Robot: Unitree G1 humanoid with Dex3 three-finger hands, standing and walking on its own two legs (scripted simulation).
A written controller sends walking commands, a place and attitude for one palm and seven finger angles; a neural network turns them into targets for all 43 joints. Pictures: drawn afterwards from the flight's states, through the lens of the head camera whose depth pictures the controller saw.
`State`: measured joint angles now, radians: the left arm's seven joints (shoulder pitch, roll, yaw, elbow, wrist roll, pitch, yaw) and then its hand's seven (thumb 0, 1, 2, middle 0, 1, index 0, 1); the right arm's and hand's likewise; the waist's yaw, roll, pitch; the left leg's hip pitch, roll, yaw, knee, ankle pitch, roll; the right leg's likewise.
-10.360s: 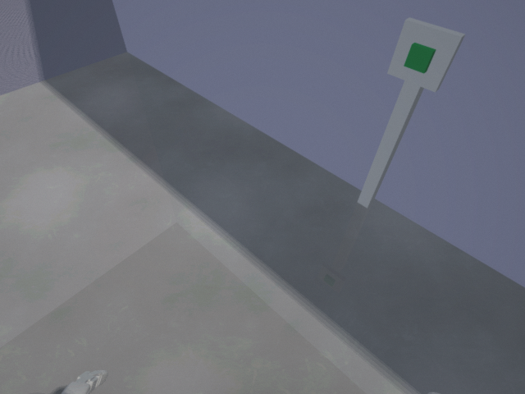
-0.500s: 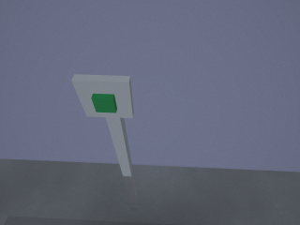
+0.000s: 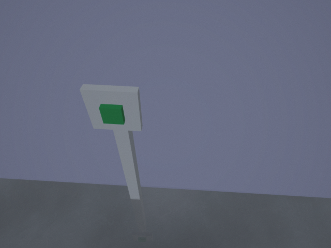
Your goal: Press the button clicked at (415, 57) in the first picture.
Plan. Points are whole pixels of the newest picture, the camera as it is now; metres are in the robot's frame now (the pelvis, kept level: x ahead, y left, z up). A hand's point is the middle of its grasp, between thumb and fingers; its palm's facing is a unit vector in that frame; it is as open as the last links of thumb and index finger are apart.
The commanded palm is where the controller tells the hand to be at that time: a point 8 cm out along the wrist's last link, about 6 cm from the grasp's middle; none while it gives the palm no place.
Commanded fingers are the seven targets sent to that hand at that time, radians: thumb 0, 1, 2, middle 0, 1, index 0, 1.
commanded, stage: come to a stop and stand still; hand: left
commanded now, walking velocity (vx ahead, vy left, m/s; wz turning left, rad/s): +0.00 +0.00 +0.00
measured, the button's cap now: (112, 113) +0.52 +0.21 +0.01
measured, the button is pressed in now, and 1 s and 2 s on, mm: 0 0 0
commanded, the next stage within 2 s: look again from close up in 1.58 s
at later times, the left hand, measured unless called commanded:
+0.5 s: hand out of the picture -0.04 +0.17 -0.18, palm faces +0.07 -0.99 -0.13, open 7.3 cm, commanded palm none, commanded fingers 0.00 0.90 0.90 -0.20 -0.30 -0.20 -0.30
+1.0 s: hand out of the picture +0.04 +0.20 -0.18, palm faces +0.02 -0.98 -0.18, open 7.3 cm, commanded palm none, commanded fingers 0.00 0.90 0.90 -0.20 -0.30 -0.20 -0.30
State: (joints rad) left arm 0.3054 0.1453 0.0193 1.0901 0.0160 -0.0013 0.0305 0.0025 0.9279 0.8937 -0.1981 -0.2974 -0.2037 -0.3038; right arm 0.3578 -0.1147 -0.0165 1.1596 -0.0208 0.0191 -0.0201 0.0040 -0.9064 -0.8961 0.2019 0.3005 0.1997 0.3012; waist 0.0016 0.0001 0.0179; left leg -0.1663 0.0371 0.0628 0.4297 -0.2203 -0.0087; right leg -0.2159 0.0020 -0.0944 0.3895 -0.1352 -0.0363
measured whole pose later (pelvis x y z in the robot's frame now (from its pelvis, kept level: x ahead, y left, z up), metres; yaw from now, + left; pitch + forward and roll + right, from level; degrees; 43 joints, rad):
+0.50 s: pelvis +0.00 +0.03 +0.00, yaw +0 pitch +0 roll +0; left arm 0.39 0.09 0.01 1.12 0.03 -0.01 0.03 0.00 0.91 0.89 -0.20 -0.30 -0.20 -0.30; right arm 0.37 -0.09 -0.02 1.13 -0.02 0.00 -0.03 0.00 -0.91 -0.90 0.20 0.30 0.20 0.30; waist 0.01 -0.01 -0.01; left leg -0.21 0.00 0.09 0.46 -0.24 0.04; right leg -0.27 -0.03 -0.06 0.43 -0.15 0.01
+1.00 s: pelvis +0.04 +0.03 +0.00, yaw -1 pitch -1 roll +0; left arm 0.29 0.14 0.01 1.12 0.02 -0.02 0.03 0.00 0.91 0.89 -0.20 -0.30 -0.20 -0.30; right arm 0.29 -0.15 -0.01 1.13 -0.01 -0.03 -0.03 0.00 -0.91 -0.90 0.20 0.30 0.20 0.30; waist 0.01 0.00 0.02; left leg -0.12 -0.01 0.10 0.39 -0.26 0.04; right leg -0.20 -0.04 -0.05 0.41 -0.19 0.02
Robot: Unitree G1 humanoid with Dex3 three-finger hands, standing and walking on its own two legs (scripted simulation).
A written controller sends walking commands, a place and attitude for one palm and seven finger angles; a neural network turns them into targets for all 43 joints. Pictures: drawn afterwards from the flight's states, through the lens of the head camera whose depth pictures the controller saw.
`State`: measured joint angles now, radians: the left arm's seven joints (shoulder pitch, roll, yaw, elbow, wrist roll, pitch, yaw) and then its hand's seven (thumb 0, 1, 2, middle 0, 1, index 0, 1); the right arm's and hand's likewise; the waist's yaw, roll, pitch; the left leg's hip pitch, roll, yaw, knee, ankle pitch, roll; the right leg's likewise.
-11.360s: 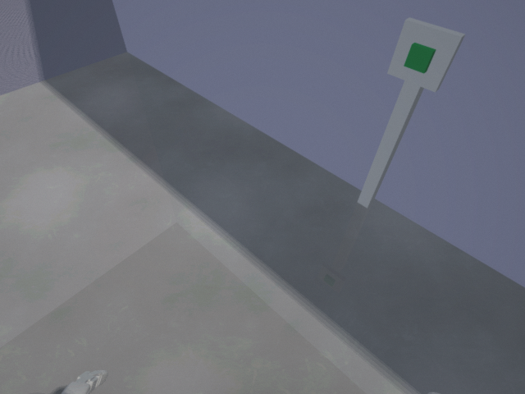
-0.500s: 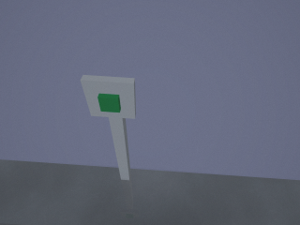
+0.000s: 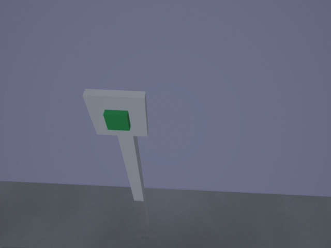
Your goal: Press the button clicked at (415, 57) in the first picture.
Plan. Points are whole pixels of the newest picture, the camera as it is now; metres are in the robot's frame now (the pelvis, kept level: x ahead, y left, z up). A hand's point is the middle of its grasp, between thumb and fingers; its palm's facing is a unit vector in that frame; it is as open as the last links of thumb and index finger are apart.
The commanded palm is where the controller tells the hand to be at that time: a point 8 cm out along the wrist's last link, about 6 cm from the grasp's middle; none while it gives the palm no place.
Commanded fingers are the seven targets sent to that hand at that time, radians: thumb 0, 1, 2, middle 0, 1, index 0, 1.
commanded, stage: come to a stop and stand still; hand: left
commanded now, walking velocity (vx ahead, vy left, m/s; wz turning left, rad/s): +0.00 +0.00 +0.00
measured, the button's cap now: (117, 119) +0.48 +0.19 +0.01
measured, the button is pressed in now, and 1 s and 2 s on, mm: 0 0 0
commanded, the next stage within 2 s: look again from close up in 0.58 s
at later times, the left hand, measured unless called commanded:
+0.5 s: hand out of the picture +0.03 +0.18 -0.17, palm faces +0.03 -0.97 -0.23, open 7.3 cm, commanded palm none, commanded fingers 0.00 0.90 0.90 -0.20 -0.30 -0.20 -0.30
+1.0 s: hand out of the picture +0.02 +0.16 -0.17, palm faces +0.02 -0.97 -0.23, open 7.3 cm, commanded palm none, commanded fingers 0.00 0.90 0.90 -0.20 -0.30 -0.20 -0.30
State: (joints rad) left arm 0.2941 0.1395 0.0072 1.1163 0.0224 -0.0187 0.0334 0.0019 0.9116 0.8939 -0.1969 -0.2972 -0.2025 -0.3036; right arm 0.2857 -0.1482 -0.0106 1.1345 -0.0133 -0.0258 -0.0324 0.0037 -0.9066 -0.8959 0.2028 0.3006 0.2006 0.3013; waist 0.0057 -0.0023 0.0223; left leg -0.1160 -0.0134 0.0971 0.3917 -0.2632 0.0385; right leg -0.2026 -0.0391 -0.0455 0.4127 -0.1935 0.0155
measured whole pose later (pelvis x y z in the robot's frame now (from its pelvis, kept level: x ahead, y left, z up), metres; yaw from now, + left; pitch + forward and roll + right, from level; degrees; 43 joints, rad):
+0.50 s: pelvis +0.01 -0.02 +0.00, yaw +1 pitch -2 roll +0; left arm 0.24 0.20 0.01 1.12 0.02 -0.02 0.02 0.00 0.91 0.89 -0.20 -0.30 -0.20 -0.30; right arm 0.23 -0.20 -0.01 1.15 -0.02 -0.02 -0.03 0.00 -0.90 -0.90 0.20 0.30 0.20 0.30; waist 0.00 0.01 0.03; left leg -0.07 0.01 0.08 0.35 -0.25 0.01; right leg -0.16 -0.02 -0.07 0.38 -0.20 -0.01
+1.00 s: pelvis +0.00 -0.02 +0.00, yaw +1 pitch -2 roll +1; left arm 0.25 0.16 -0.03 1.10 0.01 -0.01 0.02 0.00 0.91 0.89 -0.20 -0.30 -0.20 -0.30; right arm 0.28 -0.18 0.03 1.07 -0.02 -0.01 -0.02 0.01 -0.93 -0.90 0.20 0.30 0.20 0.30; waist 0.00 0.04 0.02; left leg -0.13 0.00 0.07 0.45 -0.29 0.01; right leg -0.22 -0.03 -0.07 0.50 -0.25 -0.01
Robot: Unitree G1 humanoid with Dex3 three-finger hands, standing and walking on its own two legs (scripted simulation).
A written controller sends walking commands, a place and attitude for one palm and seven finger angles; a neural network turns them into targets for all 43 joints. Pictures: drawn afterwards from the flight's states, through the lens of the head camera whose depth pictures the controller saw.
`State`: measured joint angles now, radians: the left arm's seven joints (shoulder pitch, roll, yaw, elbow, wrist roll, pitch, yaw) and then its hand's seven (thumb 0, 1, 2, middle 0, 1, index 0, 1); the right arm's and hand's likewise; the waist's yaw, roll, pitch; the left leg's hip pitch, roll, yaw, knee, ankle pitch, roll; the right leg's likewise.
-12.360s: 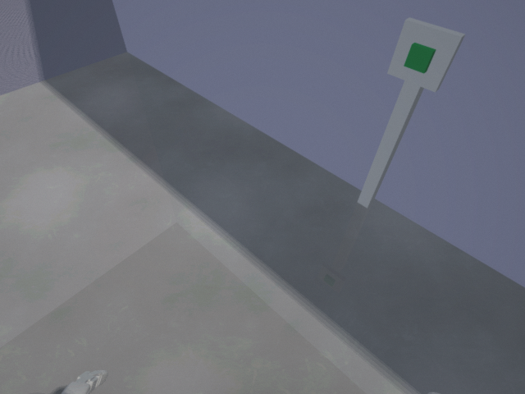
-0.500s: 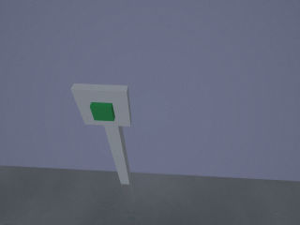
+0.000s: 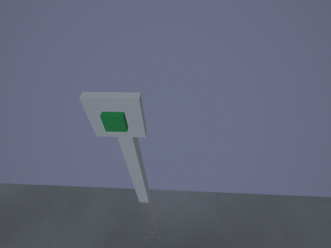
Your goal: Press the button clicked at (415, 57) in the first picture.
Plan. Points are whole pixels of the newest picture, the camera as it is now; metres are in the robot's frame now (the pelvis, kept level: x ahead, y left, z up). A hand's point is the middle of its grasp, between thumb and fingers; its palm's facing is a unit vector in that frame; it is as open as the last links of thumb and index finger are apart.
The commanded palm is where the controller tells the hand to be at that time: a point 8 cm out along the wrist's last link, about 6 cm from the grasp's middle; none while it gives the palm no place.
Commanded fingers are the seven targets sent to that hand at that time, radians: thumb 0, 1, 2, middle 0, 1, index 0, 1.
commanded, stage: look again from close up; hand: left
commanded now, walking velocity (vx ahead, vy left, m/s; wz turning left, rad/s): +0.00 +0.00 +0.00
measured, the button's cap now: (115, 121) +0.48 +0.20 +0.01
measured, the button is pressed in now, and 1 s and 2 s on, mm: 0 0 0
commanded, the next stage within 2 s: raise the hand and make a fist in 0.18 s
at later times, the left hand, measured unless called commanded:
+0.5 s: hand (100, 212) +0.21 +0.18 -0.02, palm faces +0.23 -0.97 -0.12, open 6.7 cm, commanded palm +0.11 +0.22 -0.06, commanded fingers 0.00 0.90 0.90 -0.53 -0.66 -0.53 -0.66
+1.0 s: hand (105, 229) +0.18 +0.16 -0.04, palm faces -0.13 -0.99 -0.04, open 3.5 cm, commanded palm +0.13 +0.24 -0.03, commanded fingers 0.00 0.90 0.90 -1.22 -1.41 -1.22 -1.41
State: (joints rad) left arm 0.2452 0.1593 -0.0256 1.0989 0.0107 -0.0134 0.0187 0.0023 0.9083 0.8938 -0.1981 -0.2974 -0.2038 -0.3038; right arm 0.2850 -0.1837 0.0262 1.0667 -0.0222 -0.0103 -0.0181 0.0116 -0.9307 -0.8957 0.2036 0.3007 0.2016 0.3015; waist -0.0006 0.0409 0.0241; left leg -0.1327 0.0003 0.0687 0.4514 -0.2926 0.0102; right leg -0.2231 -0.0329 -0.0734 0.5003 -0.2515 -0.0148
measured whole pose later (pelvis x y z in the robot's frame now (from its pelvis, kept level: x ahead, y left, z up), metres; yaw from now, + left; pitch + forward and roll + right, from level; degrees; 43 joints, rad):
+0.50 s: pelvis +0.00 -0.01 -0.01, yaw +2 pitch +4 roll +1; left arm 0.35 0.16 0.06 0.22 -0.17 -0.21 0.05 0.02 0.94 0.89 -0.30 -0.41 -0.30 -0.42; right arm 0.25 -0.26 -0.03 0.81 0.02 -0.27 -0.07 0.01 -0.90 -0.90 0.20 0.30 0.20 0.30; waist -0.02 0.05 -0.06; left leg -0.33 0.01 0.04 0.63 -0.36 0.00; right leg -0.40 -0.04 -0.10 0.65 -0.32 -0.02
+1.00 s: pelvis -0.03 +0.00 -0.10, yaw +2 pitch +16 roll -3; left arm 0.39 0.21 0.09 -0.13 -0.22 -0.40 -0.35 0.01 0.90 0.90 -0.95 -1.12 -0.96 -1.13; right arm 0.16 -0.16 0.04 0.52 0.02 -0.17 -0.02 0.01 -0.90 -0.90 0.21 0.30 0.21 0.30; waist 0.03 0.02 -0.10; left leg -0.92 0.04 -0.01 1.24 -0.59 0.01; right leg -0.94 -0.04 -0.14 1.16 -0.49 -0.03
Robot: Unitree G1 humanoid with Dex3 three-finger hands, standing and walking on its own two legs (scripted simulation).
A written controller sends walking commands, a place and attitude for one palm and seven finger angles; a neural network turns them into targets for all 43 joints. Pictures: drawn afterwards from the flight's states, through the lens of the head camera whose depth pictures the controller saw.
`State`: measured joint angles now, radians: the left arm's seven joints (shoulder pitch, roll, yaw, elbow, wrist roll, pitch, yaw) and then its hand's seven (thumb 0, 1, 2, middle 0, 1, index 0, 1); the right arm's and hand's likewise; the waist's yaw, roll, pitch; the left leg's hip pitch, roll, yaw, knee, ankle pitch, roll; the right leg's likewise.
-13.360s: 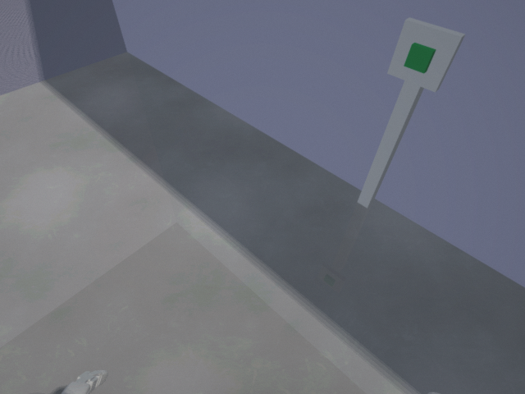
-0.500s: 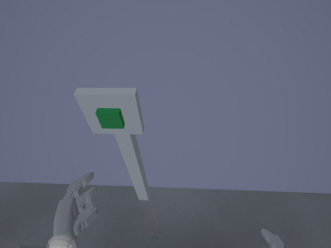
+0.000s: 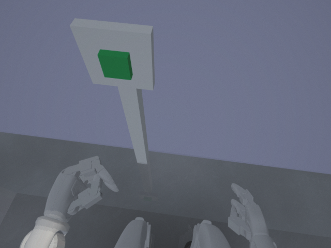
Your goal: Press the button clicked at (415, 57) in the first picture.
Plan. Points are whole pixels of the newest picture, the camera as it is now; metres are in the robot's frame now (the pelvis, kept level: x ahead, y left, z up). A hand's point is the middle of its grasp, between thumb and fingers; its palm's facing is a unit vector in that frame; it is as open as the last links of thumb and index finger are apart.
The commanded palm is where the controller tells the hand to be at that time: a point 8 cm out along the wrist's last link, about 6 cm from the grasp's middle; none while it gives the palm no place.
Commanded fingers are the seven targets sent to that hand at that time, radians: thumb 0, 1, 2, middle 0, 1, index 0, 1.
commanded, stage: raise the hand and make a fist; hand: left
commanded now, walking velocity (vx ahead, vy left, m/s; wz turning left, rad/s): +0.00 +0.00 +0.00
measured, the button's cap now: (116, 64) +0.52 +0.18 +0.11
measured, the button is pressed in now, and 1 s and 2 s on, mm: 0 0 0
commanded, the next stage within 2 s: aim a knuckle at the button in 1.28 s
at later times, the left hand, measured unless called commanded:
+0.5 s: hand (70, 180) +0.23 +0.21 +0.09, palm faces +0.00 -1.00 -0.06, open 3.1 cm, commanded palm +0.20 +0.26 +0.09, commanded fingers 0.00 0.90 0.90 -1.30 -1.50 -1.30 -1.50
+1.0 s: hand (70, 158) +0.27 +0.21 +0.10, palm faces -0.05 -1.00 -0.07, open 3.1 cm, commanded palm +0.24 +0.27 +0.11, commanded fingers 0.00 0.90 0.90 -1.30 -1.50 -1.30 -1.50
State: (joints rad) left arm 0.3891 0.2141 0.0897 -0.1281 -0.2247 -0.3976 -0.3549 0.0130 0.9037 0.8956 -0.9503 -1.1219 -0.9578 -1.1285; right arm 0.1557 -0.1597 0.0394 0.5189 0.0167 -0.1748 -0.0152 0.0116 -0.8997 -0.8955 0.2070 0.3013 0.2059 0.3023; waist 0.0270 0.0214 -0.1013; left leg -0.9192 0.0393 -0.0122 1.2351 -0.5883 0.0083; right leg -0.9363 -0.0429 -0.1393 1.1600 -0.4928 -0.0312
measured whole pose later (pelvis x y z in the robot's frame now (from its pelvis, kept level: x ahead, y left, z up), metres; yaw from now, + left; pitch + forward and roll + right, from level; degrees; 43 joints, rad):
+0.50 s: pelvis +0.02 +0.02 +0.03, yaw +0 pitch +13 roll -3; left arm 0.47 0.25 0.17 -0.15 -0.26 -0.33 -0.22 0.02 0.90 0.89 -1.29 -1.49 -1.30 -1.50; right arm 0.24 -0.22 -0.01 0.47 0.03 -0.19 -0.05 0.01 -0.90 -0.90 0.20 0.30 0.20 0.30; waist -0.01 0.01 -0.13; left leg -0.75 0.03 0.02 1.08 -0.55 0.03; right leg -0.77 -0.04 -0.11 1.00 -0.45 0.00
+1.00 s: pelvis +0.04 +0.01 +0.05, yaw +0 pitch +12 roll -2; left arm 0.33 0.28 0.24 -0.01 -0.29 -0.27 -0.33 0.01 0.90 0.90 -1.30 -1.50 -1.30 -1.50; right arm 0.27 -0.25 0.03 0.52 0.03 -0.18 -0.04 0.01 -0.90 -0.90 0.21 0.30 0.20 0.30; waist -0.01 0.04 -0.11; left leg -0.66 0.03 0.01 0.98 -0.53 0.02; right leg -0.68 -0.04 -0.12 0.91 -0.43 0.00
